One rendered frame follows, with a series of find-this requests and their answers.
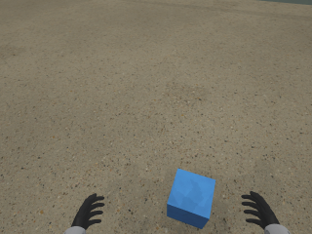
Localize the robot right forearm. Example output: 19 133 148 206
264 223 291 234

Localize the robot right hand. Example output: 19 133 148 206
241 191 280 230

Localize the carton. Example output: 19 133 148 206
167 169 215 229

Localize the robot left hand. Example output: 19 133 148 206
71 193 105 230

